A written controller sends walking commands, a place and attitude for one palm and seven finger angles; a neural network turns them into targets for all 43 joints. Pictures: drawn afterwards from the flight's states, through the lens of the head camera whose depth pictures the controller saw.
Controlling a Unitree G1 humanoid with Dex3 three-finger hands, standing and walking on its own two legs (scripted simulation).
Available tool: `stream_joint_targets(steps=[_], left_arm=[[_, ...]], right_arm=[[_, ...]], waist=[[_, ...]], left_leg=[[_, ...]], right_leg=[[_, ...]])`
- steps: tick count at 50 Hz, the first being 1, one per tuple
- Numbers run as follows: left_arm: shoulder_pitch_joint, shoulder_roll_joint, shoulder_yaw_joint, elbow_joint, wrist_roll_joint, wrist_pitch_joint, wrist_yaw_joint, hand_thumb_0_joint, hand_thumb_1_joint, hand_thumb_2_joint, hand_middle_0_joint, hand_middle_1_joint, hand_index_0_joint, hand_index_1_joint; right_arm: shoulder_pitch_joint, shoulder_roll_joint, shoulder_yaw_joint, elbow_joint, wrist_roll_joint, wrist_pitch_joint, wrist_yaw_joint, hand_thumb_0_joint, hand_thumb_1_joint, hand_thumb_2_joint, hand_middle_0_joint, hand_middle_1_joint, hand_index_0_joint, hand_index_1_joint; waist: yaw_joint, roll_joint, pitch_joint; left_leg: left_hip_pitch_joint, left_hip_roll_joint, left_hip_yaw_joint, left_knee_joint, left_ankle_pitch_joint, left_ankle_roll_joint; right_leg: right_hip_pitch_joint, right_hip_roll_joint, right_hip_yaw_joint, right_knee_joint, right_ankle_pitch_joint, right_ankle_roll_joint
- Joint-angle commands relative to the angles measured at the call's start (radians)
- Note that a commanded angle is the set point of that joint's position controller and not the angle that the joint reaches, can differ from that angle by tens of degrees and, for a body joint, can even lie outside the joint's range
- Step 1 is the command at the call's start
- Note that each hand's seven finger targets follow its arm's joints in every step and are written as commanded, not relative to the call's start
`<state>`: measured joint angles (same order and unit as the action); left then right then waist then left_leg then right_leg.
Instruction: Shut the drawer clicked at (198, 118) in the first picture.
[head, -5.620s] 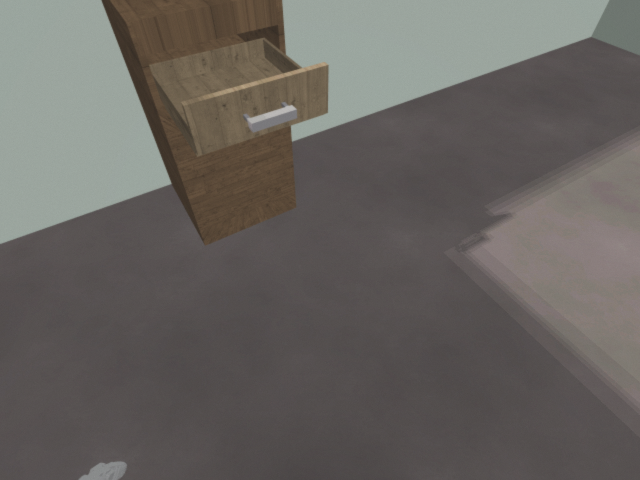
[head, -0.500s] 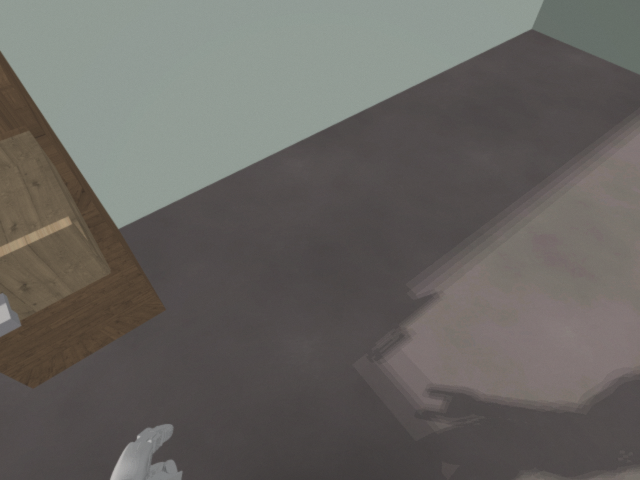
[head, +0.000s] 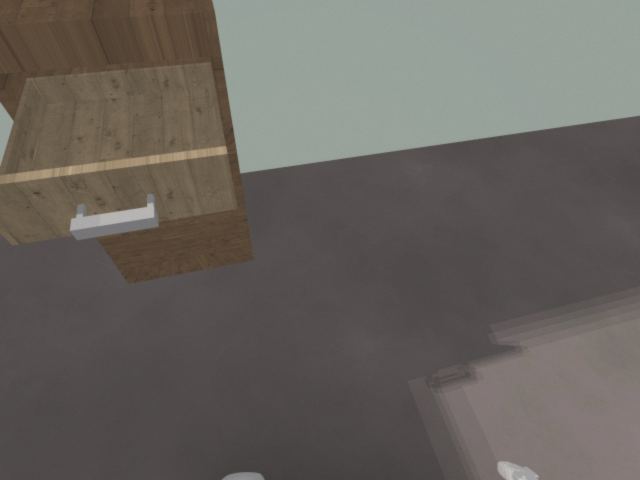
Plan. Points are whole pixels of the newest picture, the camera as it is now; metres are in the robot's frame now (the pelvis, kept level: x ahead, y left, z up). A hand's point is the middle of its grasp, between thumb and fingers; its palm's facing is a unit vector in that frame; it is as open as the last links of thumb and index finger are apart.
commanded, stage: turn to face it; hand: left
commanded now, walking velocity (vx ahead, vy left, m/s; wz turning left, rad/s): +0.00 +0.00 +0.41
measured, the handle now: (116, 213) +0.48 +0.38 -0.04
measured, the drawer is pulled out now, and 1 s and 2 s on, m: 0.30 0.30 0.30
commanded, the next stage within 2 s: take the last steps up to it in 0.38 s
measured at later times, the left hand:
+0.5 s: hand out of the picture +0.05 +0.17 -0.13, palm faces +0.22 -0.94 -0.28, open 7.4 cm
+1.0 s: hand out of the picture -0.10 +0.19 -0.16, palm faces +0.34 -0.93 -0.15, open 7.4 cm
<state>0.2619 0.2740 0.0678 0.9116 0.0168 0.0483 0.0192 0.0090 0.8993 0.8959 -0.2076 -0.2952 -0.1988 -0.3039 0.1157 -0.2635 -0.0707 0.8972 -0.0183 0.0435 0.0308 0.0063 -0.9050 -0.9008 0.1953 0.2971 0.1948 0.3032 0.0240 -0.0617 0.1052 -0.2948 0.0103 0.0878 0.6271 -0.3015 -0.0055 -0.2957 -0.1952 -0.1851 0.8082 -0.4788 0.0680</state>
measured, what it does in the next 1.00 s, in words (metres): steps on the spot: right foot, then left foot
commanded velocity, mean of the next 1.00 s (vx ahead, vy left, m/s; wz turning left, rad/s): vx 0.16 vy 0.01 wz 0.16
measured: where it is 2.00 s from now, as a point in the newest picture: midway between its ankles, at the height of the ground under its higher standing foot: (289, 444)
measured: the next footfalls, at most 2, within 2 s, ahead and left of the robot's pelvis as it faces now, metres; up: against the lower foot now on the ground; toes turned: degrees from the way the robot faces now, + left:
right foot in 0.38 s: +0.07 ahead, -0.12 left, +0.00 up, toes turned +4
left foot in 0.88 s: +0.03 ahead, +0.14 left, +0.00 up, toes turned +23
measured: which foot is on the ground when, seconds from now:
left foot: down 0.00-0.40, up 0.42-0.86, down 0.88-1.00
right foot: up 0.00-0.36, down 0.38-0.88, up 0.90-1.00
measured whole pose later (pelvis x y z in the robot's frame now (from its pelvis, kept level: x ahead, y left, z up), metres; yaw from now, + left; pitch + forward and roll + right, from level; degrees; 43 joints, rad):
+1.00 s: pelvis +0.03 +0.04 +0.02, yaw +15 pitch -2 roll -1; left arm 0.44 0.19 0.05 1.16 0.03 0.03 0.00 0.01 0.91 0.90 -0.20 -0.29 -0.19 -0.30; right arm 0.27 -0.15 -0.04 1.03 -0.03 -0.04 -0.02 0.00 -0.93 -0.90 0.20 0.30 0.20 0.30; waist 0.03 -0.04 0.01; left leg -0.14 0.03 0.14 0.47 -0.29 0.04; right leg -0.37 -0.09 -0.09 0.97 -0.40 0.00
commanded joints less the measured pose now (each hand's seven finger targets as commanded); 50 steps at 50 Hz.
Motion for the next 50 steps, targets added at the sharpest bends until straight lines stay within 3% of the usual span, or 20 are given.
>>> stream_joint_targets(steps=[1, 3, 5, 12, 17, 18, 19, 20, 21, 23, 25, 29, 36, 39, 42, 43, 44, 45, 48, 50], left_arm=[[-0.118, 0.07, 0.018, -0.121, -0.005, -0.015, 0.011, 0.0, 0.9, 0.9, -0.2, -0.3, -0.2, -0.3], [-0.069, 0.074, 0.022, -0.081, -0.004, -0.014, -0.002, 0.0, 0.9, 0.9, -0.2, -0.3, -0.2, -0.3], [-0.033, 0.071, 0.019, -0.062, -0.004, -0.012, -0.007, 0.0, 0.9, 0.9, -0.2, -0.3, -0.2, -0.3], [-0.073, 0.036, 0.004, -0.084, -0.007, -0.015, -0.003, 0.0, 0.9, 0.9, -0.2, -0.3, -0.2, -0.3], [0.033, 0.035, 0.004, -0.053, -0.012, -0.04, 0.006, 0.0, 0.9, 0.9, -0.2, -0.3, -0.2, -0.3], [0.06, 0.066, 0.008, -0.044, -0.005, -0.053, 0.01, 0.0, 0.9, 0.9, -0.2, -0.3, -0.2, -0.3], [0.077, 0.155, 0.023, -0.041, 0.011, -0.065, 0.019, 0.0, 0.9, 0.9, -0.2, -0.3, -0.2, -0.3], [0.079, 0.187, 0.023, -0.049, 0.008, -0.064, 0.016, 0.0, 0.9, 0.9, -0.2, -0.3, -0.2, -0.3], [0.049, 0.162, 0.025, -0.052, 0.004, -0.065, 0.019, 0.0, 0.9, 0.9, -0.2, -0.3, -0.2, -0.3], [-0.028, 0.101, 0.009, -0.061, 0.001, -0.061, 0.017, 0.0, 0.9, 0.9, -0.2, -0.3, -0.2, -0.3], [-0.039, 0.072, 0.006, -0.06, 0.003, -0.067, 0.017, 0.0, 0.9, 0.9, -0.2, -0.3, -0.2, -0.3], [0.076, 0.061, 0.007, 0.002, 0.006, -0.084, 0.012, 0.0, 0.9, 0.9, -0.2, -0.3, -0.2, -0.3], [0.186, 0.071, 0.007, 0.1, 0.018, -0.098, 0.002, 0.0, 0.9, 0.9, -0.2, -0.3, -0.2, -0.3], [0.171, 0.074, 0.007, 0.127, 0.018, -0.093, -0.002, 0.0, 0.9, 0.9, -0.2, -0.3, -0.2, -0.3], [0.117, 0.055, 0.006, 0.144, 0.005, -0.082, -0.006, 0.0, 0.9, 0.9, -0.2, -0.3, -0.2, -0.3], [0.116, 0.007, -0.005, 0.142, 0.003, -0.078, -0.01, 0.0, 0.9, 0.9, -0.2, -0.3, -0.2, -0.3], [0.12, -0.062, -0.017, 0.118, 0.001, -0.073, -0.017, 0.0, 0.9, 0.9, -0.2, -0.3, -0.2, -0.3], [0.051, -0.056, -0.02, 0.076, 0.009, -0.076, -0.015, 0.0, 0.9, 0.9, -0.2, -0.3, -0.2, -0.3], [0.026, -0.048, -0.01, 0.113, 0.013, -0.072, -0.029, 0.0, 0.9, 0.9, -0.2, -0.3, -0.2, -0.3], [0.087, -0.067, -0.01, 0.148, 0.013, -0.067, -0.035, 0.0, 0.9, 0.9, -0.2, -0.3, -0.2, -0.3]], right_arm=[[0.184, -0.225, -0.048, -0.017, 0.001, -0.028, -0.042, 0.0, -0.9, -0.9, 0.2, 0.3, 0.2, 0.3], [0.059, -0.166, -0.024, -0.05, -0.002, -0.031, -0.044, 0.0, -0.9, -0.9, 0.2, 0.3, 0.2, 0.3], [0.036, -0.158, -0.02, -0.06, 0.001, -0.036, -0.043, 0.0, -0.9, -0.9, 0.2, 0.3, 0.2, 0.3], [0.068, -0.154, -0.026, -0.039, -0.004, -0.027, -0.04, 0.0, -0.9, -0.9, 0.2, 0.3, 0.2, 0.3], [0.026, -0.131, -0.026, -0.035, 0.002, -0.022, -0.039, 0.0, -0.9, -0.9, 0.2, 0.3, 0.2, 0.3], [0.041, -0.097, -0.023, -0.033, 0.009, -0.025, -0.035, 0.0, -0.9, -0.9, 0.2, 0.3, 0.2, 0.3], [0.068, -0.032, -0.014, -0.042, 0.018, -0.027, -0.028, 0.0, -0.9, -0.9, 0.2, 0.3, 0.2, 0.3], [0.042, -0.034, -0.016, -0.058, 0.013, -0.015, -0.032, 0.0, -0.9, -0.9, 0.2, 0.3, 0.2, 0.3], [0.036, -0.051, -0.023, -0.044, 0.005, 0.002, -0.035, 0.0, -0.9, -0.9, 0.2, 0.3, 0.2, 0.3], [0.052, -0.051, -0.03, 0.003, 0.003, 0.011, -0.025, 0.0, -0.9, -0.9, 0.2, 0.3, 0.2, 0.3], [0.095, -0.03, -0.023, 0.036, -0.001, 0.011, -0.019, 0.0, -0.9, -0.9, 0.2, 0.3, 0.2, 0.3], [0.057, -0.025, -0.019, 0.043, -0.01, -0.001, -0.009, 0.0, -0.9, -0.9, 0.2, 0.3, 0.2, 0.3], [0.003, 0.019, 0.001, 0.044, -0.005, -0.03, -0.001, 0.0, -0.9, -0.9, 0.2, 0.3, 0.2, 0.3], [0.045, 0.036, 0.007, 0.057, 0.0, -0.039, -0.001, 0.0, -0.9, -0.9, 0.2, 0.3, 0.2, 0.3], [0.211, 0.03, 0.013, 0.12, 0.001, -0.062, -0.016, 0.0, -0.9, -0.9, 0.2, 0.3, 0.2, 0.3], [0.29, -0.018, 0.004, 0.148, 0.0, -0.071, -0.029, 0.0, -0.9, -0.9, 0.2, 0.3, 0.2, 0.3], [0.38, -0.112, -0.02, 0.168, -0.008, -0.074, -0.037, 0.0, -0.9, -0.9, 0.2, 0.3, 0.2, 0.3], [0.428, -0.148, -0.024, 0.171, -0.009, -0.072, -0.045, 0.0, -0.9, -0.9, 0.2, 0.3, 0.2, 0.3], [0.284, -0.034, 0.011, 0.15, -0.002, -0.087, -0.057, 0.0, -0.9, -0.9, 0.2, 0.3, 0.2, 0.3], [0.263, 0.001, 0.02, 0.151, 0.003, -0.107, -0.061, 0.0, -0.9, -0.9, 0.2, 0.3, 0.2, 0.3]], waist=[[-0.108, 0.316, -0.18], [-0.043, 0.242, -0.123], [-0.032, 0.222, -0.151], [-0.054, 0.21, -0.143], [0.004, 0.191, -0.168], [0.013, 0.109, -0.181], [0.011, -0.143, -0.193], [0.023, -0.184, -0.163], [0.016, -0.224, -0.14], [-0.021, -0.076, -0.069], [-0.028, -0.079, -0.069], [0.022, -0.079, -0.043], [0.054, -0.078, -0.03], [0.032, -0.102, -0.021], [-0.053, -0.023, -0.055], [-0.085, 0.132, -0.066], [-0.114, 0.39, -0.07], [-0.135, 0.369, -0.02], [-0.065, 0.199, 0.094], [-0.025, 0.165, 0.057]], left_leg=[[0.274, 0.349, -0.388, -0.226, 0.742, 0.217], [0.185, 0.252, -0.278, -0.245, 0.64, 0.17], [0.187, 0.224, -0.243, -0.255, 0.607, 0.163], [0.18, 0.218, -0.313, -0.257, 0.523, 0.185], [0.077, 0.167, -0.326, -0.154, 0.477, 0.132], [0.007, 0.109, -0.289, -0.076, 0.34, 0.078], [-0.163, -0.023, -0.152, 0.108, 0.029, 0.001], [-0.184, -0.054, -0.144, 0.276, -0.297, -0.017], [-0.18, -0.029, -0.191, 0.403, -0.289, -0.013], [-0.203, -0.014, -0.17, 0.557, -0.154, -0.022], [-0.196, 0.003, -0.142, 0.561, -0.079, -0.034], [-0.253, 0.038, -0.101, 0.467, -0.037, -0.042], [-0.192, 0.061, -0.028, 0.164, -0.085, -0.022], [-0.069, 0.044, 0.009, 0.044, -0.104, -0.001], [0.249, 0.018, 0.066, -0.19, 0.015, 0.0], [0.373, 0.096, -0.044, -0.262, -0.083, 0.02], [0.42, 0.323, -0.354, -0.399, -0.289, 0.093], [0.366, 0.415, -0.499, -0.489, -0.336, 0.161], [0.176, 0.339, -0.334, -0.517, -0.196, 0.153], [0.166, 0.278, -0.207, -0.509, 0.022, 0.131]], right_leg=[[-0.31, 0.055, 0.17, 0.377, -0.114, 0.016], [-0.26, 0.06, 0.168, 0.366, 0.016, 0.019], [-0.218, 0.072, 0.158, 0.313, 0.051, 0.023], [-0.138, 0.124, 0.145, 0.061, 0.033, 0.017], [0.109, 0.156, 0.128, -0.307, 0.239, -0.003], [0.213, 0.101, 0.177, -0.436, 0.346, -0.014], [0.327, -0.128, 0.413, -0.487, 0.54, -0.091], [0.221, -0.276, 0.491, -0.502, 0.648, -0.206], [0.137, -0.241, 0.474, -0.516, 0.597, -0.228], [0.083, -0.143, 0.354, -0.517, 0.484, -0.211], [0.093, -0.101, 0.271, -0.528, 0.43, -0.18], [0.171, -0.119, 0.299, -0.616, 0.142, -0.178], [0.205, -0.144, 0.296, -0.659, 0.058, -0.205], [0.116, -0.128, 0.266, -0.659, -0.002, -0.203], [-0.065, -0.043, 0.157, -0.539, -0.076, -0.144], [-0.179, 0.013, 0.11, -0.382, -0.072, -0.107], [-0.326, 0.122, 0.008, -0.094, -0.074, -0.062], [-0.405, 0.139, 0.054, 0.077, -0.102, -0.067], [-0.388, 0.063, 0.146, 0.279, 0.105, -0.073], [-0.333, 0.063, 0.139, 0.287, 0.211, -0.054]])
